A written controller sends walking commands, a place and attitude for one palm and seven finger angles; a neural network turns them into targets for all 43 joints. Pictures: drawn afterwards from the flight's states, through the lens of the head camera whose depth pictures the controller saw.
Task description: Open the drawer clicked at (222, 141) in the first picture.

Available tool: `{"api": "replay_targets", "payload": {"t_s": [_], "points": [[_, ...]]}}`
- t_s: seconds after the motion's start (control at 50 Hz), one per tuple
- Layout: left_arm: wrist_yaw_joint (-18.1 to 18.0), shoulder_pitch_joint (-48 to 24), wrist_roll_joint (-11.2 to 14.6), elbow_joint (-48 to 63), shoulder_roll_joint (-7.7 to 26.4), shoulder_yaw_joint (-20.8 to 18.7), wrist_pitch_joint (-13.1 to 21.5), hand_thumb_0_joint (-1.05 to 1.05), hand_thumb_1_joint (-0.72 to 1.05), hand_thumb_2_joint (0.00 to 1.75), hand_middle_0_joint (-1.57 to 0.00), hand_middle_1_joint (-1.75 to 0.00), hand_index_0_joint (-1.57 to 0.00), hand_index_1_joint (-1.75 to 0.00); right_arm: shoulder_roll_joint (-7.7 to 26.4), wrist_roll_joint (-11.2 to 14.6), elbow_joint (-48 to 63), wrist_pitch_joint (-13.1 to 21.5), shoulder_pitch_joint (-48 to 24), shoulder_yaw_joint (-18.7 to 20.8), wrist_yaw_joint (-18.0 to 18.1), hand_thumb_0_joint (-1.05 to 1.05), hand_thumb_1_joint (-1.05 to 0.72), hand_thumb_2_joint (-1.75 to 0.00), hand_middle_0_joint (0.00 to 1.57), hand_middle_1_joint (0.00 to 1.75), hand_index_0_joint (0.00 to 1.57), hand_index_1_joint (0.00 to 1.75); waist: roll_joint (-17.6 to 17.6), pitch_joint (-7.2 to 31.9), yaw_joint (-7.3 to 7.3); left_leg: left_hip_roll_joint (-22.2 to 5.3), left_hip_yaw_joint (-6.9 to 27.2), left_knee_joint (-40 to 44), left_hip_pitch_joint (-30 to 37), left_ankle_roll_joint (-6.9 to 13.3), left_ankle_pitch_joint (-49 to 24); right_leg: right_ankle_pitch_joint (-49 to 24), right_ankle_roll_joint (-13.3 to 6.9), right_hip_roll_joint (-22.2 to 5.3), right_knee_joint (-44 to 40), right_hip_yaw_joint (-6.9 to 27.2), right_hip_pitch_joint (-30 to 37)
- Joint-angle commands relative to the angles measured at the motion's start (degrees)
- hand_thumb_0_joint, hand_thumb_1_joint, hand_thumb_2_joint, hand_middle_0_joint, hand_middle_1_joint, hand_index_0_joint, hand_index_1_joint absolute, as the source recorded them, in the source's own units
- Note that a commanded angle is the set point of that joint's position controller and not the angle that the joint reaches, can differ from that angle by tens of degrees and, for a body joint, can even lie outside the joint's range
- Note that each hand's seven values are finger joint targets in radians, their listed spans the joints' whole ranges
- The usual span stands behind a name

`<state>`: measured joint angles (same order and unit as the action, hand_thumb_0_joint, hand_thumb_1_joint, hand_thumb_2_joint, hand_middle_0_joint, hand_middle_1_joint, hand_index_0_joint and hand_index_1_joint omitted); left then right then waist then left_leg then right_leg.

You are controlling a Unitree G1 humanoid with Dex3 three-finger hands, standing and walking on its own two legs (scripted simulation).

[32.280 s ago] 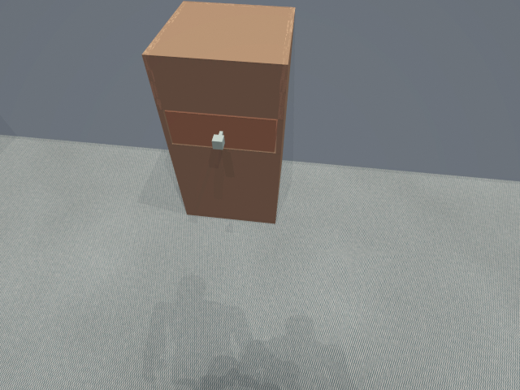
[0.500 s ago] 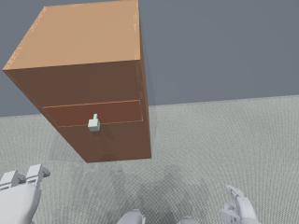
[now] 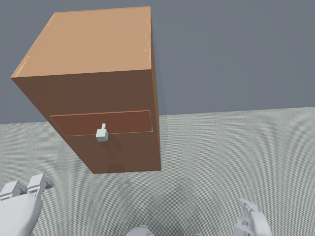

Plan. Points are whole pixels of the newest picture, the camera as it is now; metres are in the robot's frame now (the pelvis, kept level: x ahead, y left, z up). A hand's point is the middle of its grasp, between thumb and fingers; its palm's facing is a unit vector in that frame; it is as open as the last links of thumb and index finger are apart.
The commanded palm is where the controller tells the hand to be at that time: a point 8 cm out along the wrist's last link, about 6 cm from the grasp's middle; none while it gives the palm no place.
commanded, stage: draw the hand back to the body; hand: left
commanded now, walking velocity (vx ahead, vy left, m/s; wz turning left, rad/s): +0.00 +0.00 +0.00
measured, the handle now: (102, 131) +0.50 +0.29 -0.17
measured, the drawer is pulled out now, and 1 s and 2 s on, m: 0.00 0.00 0.00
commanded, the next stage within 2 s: step back with the hand held close in 1.46 s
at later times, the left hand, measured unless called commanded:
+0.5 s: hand (28, 200) +0.17 +0.28 +0.08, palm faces +0.07 -0.21 -0.97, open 13.8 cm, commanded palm +0.14 +0.29 +0.14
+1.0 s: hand (14, 167) +0.19 +0.24 +0.20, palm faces +0.37 -0.82 -0.44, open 10.9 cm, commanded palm +0.14 +0.28 +0.22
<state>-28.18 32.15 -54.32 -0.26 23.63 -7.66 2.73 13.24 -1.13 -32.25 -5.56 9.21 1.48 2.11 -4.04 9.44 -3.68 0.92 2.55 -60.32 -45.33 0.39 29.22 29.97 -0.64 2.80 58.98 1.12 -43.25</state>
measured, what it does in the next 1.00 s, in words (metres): rises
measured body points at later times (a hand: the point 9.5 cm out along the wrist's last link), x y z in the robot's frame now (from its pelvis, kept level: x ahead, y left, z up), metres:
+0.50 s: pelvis +0.01 +0.01 +0.03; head +0.03 -0.02 +0.48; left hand +0.16 +0.29 +0.14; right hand +0.21 -0.21 -0.07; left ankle +0.00 +0.12 -0.67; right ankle -0.01 -0.12 -0.67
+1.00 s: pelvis +0.02 +0.00 +0.07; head +0.01 -0.03 +0.52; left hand +0.17 +0.28 +0.23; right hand +0.21 -0.22 -0.02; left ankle +0.00 +0.12 -0.67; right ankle -0.01 -0.12 -0.67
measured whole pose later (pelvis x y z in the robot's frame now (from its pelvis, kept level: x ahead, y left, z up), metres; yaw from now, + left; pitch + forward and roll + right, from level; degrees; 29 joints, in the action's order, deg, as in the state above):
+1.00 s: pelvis +0.02 +0.00 +0.07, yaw +1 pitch -2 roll -1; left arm -6.4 34.0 3.3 25.5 19.5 -14.3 3.6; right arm 12.9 0.8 -34.3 6.0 12.4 -1.5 5.5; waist -4.6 1.2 -2.9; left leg 0.6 3.4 -27.8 -9.4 0.0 16.7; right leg 16.9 -0.8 1.9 25.1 1.1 -6.5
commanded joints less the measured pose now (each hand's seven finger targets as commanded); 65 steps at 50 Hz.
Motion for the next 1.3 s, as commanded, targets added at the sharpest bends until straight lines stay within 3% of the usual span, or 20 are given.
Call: {"api": "replay_targets", "payload": {"t_s": [0.0, 0.04, 0.12, 0.24, 0.3, 0.36, 0.44, 0.46, 0.48, 0.5, 0.52, 0.58, 0.64, 0.7, 0.76, 0.86, 1.0, 1.12, 1.22, 1.28], "points": [[-0.5, 0.2, -0.3, 15.6, 14.0, -7.2, 2.1, 0.0, -0.5, 0.3, -0.3, -1.2, -0.3, -1.2, 6.4, -0.4, 9.5, 4.0, -4.8, 2.0, 1.6, 0.0, -0.9, -0.9, 0.2, 0.3, 0.2, 0.3, 2.6, 8.7, 1.33, 1.5, -1.8, 9.4, 12.8, 2.7, -16.5, -18.6, -1.2, 0.3, -12.0, -1.4, 6.3], [-0.8, 1.5, -1.3, 15.1, 14.0, -7.8, 2.7, 0.0, -0.5, 0.3, -0.3, -1.2, -0.3, -1.2, 6.1, -0.5, 9.4, 3.9, -4.6, 1.8, 1.3, 0.0, -0.9, -0.9, 0.2, 0.3, 0.2, 0.3, 0.6, 5.6, 0.7, 1.5, -1.8, 10.3, 12.9, 2.4, -15.4, -16.6, -1.5, 0.3, -12.1, -2.1, 5.4], [-2.1, 4.6, -1.4, 16.8, 15.6, -11.7, 2.1, 0.0, -0.5, 0.3, -0.3, -1.2, -0.3, -1.2, 5.5, -0.1, 10.4, 2.9, -4.9, 1.8, 0.5, 0.0, -0.9, -0.9, 0.2, 0.3, 0.2, 0.3, -1.8, 6.5, -1.37, 1.6, -2.0, 11.6, 15.1, 1.6, -16.9, -16.2, -2.0, 0.5, -12.4, -1.9, 6.5], [0.8, 5.6, 3.5, 17.6, 11.0, -7.5, -1.8, 0.0, -0.5, 0.3, -0.3, -1.2, -0.3, -1.2, 5.9, 1.0, 11.1, 3.6, -5.2, 2.3, 0.3, 0.0, -0.9, -0.9, 0.2, 0.3, 0.2, 0.3, 1.4, 5.4, 0.14, 0.8, -1.5, 14.3, 16.4, 1.9, -17.1, -18.0, -1.2, 0.5, -14.7, -2.8, 10.8], [3.7, 3.2, 3.8, 20.3, 11.3, -5.5, -2.7, 0.0, -0.5, 0.3, -0.3, -1.2, -0.3, -1.2, 6.5, 1.1, 11.4, 4.3, -5.5, 1.8, 0.6, 0.0, -0.9, -0.9, 0.2, 0.3, 0.2, 0.3, 3.3, 4.5, 0.86, 0.5, -1.1, 15.8, 17.7, 2.3, -17.4, -17.9, -0.8, 0.0, -16.4, -2.4, 11.6], [5.8, 2.1, 2.8, 24.4, 14.4, -6.6, -2.3, 0.0, -0.5, 0.3, -0.3, -1.2, -0.3, -1.2, 6.4, 0.6, 11.4, 4.6, -5.2, 1.0, 0.7, 0.0, -0.9, -0.9, 0.2, 0.3, 0.2, 0.3, 2.9, 5.1, -0.31, 0.6, -1.2, 16.8, 19.7, 2.4, -18.6, -18.3, -0.7, -0.6, -17.2, -2.2, 12.7], [6.1, 3.6, 1.5, 27.8, 15.8, -8.2, -1.6, 0.0, -0.5, 0.3, -0.3, -1.2, -0.3, -1.2, 6.0, 0.5, 11.6, 4.5, -5.0, 0.8, 0.6, 0.0, -0.9, -0.9, 0.2, 0.3, 0.2, 0.3, -1.7, 2.6, -0.99, 0.2, -1.2, 17.8, 21.7, 1.9, -20.9, -17.7, -1.2, -0.6, -17.8, -2.5, 13.1], [11.4, 4.3, 43.1, 24.0, -3.8, -4.4, -3.2, 0.0, -0.47, 0.32, -0.3, -1.18, -0.3, -1.18, 2.8, 2.9, 14.1, 7.4, -0.1, 0.2, 1.7, 0.0, -0.9, -0.9, 0.2, 0.3, 0.2, 0.3, -4.4, 0.2, 2.83, -1.6, 0.0, 21.4, 31.2, 2.3, -24.0, -18.7, -1.4, -0.8, -21.1, -4.0, 19.3], [13.6, 1.0, 46.4, 30.7, 2.8, -6.2, -1.8, 0.0, -0.43, 0.33, -0.29, -1.15, -0.29, -1.15, 3.8, 3.1, 14.2, 10.1, 0.1, -0.4, 2.1, 0.0, -0.9, -0.9, 0.2, 0.3, 0.2, 0.3, -4.5, 3.0, 2.07, -1.9, 0.6, 22.2, 32.8, 2.0, -26.2, -19.3, -0.8, -1.3, -21.3, -3.5, 21.7], [14.2, 1.4, 46.8, 30.4, 5.8, -10.1, -1.1, 0.0, -0.4, 0.34, -0.29, -1.13, -0.29, -1.13, 3.5, 3.0, 13.3, 11.2, -0.4, -0.4, 2.7, 0.0, -0.9, -0.9, 0.2, 0.3, 0.2, 0.3, -3.6, 2.2, 1.3, -2.1, 0.7, 22.4, 32.9, 1.7, -27.4, -19.2, -0.8, -1.0, -21.9, -3.5, 21.6], [14.8, 0.6, 49.8, 32.9, 8.4, -12.6, 0.4, 0.0, -0.36, 0.36, -0.29, -1.11, -0.29, -1.11, 4.3, 2.5, 13.1, 10.9, -0.3, -0.8, 3.9, 0.0, -0.9, -0.9, 0.2, 0.3, 0.2, 0.3, 1.7, 3.8, 0.64, -1.8, 0.7, 23.1, 32.8, 1.9, -30.3, -22.5, -0.5, -1.3, -22.5, -3.8, 23.7], [17.1, 0.3, 53.6, 33.0, 4.7, -10.1, 0.8, 0.0, -0.26, 0.4, -0.28, -1.04, -0.28, -1.04, 3.6, 2.6, 12.8, 12.4, -0.8, -1.5, 5.0, 0.0, -0.9, -0.9, 0.2, 0.3, 0.2, 0.3, 3.0, -2.0, 1.52, -1.6, 0.2, 26.1, 31.6, 0.9, -30.0, -24.6, 0.2, -2.4, -25.3, -4.4, 25.0], [18.4, -0.7, 55.5, 31.0, 4.1, -10.7, 1.2, 0.0, -0.15, 0.45, -0.27, -0.98, -0.27, -0.98, 3.6, 2.6, 11.2, 13.2, -1.3, -1.9, 5.2, 0.0, -0.9, -0.9, 0.2, 0.3, 0.2, 0.3, 0.6, -8.3, 1.39, -1.2, -0.3, 29.2, 31.1, 0.6, -24.7, -22.6, -0.2, -2.6, -29.8, -4.1, 25.5], [19.5, -0.4, 56.5, 31.5, 4.9, -12.3, 2.0, 0.0, -0.05, 0.5, -0.27, -0.91, -0.27, -0.91, 3.9, 2.2, 10.3, 13.9, -2.3, -1.8, 5.1, 0.0, -0.9, -0.9, 0.2, 0.3, 0.2, 0.3, 2.5, -7.1, 0.78, -0.9, -0.8, 31.0, 33.1, 0.5, -25.9, -25.0, -0.4, -2.2, -32.6, -3.7, 29.0], [20.2, -0.2, 57.0, 34.3, 5.0, -13.2, 3.0, 0.0, 0.06, 0.54, -0.26, -0.84, -0.26, -0.84, 3.7, 2.0, 9.7, 14.3, -2.6, -1.9, 4.6, 0.0, -0.9, -0.9, 0.2, 0.3, 0.2, 0.3, -0.9, -4.4, 0.48, -0.8, -1.4, 32.3, 35.9, 0.3, -28.7, -27.9, -0.4, -2.5, -33.6, -3.3, 32.3], [20.7, 0.0, 57.4, 37.4, 5.2, -13.6, 4.2, 0.0, 0.23, 0.62, -0.25, -0.73, -0.25, -0.73, 3.7, 1.7, 8.5, 15.0, -3.7, -1.5, 4.0, 0.0, -0.9, -0.9, 0.2, 0.3, 0.2, 0.3, -0.4, -3.4, 0.48, -0.7, -1.9, 34.4, 38.5, 0.2, -31.2, -30.7, -0.1, -2.2, -36.1, -3.3, 34.9], [20.6, -3.8, 57.6, 38.1, 5.8, -14.6, 5.4, 0.0, 0.48, 0.72, -0.23, -0.57, -0.23, -0.57, 4.1, 1.7, 7.2, 15.3, -4.8, -1.1, 4.0, 0.0, -0.9, -0.9, 0.2, 0.3, 0.2, 0.3, 2.2, -7.0, 0.76, -0.7, -2.2, 37.2, 40.1, 0.3, -28.3, -27.3, 0.1, -1.7, -40.3, -3.0, 34.6], [20.8, -5.7, 57.7, 40.5, 5.7, -15.4, 7.0, 0.0, 0.69, 0.81, -0.22, -0.43, -0.22, -0.43, 3.9, 1.4, 6.6, 16.0, -5.3, -1.1, 3.6, 0.0, -0.9, -0.9, 0.2, 0.3, 0.2, 0.3, -0.5, -5.9, 0.48, -0.5, -2.5, 38.2, 41.9, 0.2, -29.1, -28.5, 0.2, -1.9, -41.1, -2.6, 36.3], [21.8, -3.2, 58.2, 34.2, 3.1, -14.7, 6.7, 0.0, 0.87, 0.88, -0.2, -0.32, -0.2, -0.32, 3.7, 1.5, 6.1, 14.8, -6.1, -0.4, 3.1, 0.0, -0.9, -0.9, 0.2, 0.3, 0.2, 0.3, 4.7, -10.1, 0.51, -0.8, -2.9, 39.2, 40.9, 0.4, -27.6, -26.5, 0.5, -1.5, -42.9, -2.6, 35.1], [21.9, -4.3, 58.1, 35.5, 4.5, -15.9, 7.2, 0.0, 0.9, 0.9, -0.2, -0.3, -0.2, -0.3, 3.7, 1.3, 6.2, 14.4, -6.1, -0.2, 3.2, 0.0, -0.9, -0.9, 0.2, 0.3, 0.2, 0.3, 2.4, -7.9, 0.18, -0.7, -3.2, 39.2, 41.8, 0.6, -27.8, -26.8, 0.5, -1.8, -43.3, -2.1, 35.9]]}}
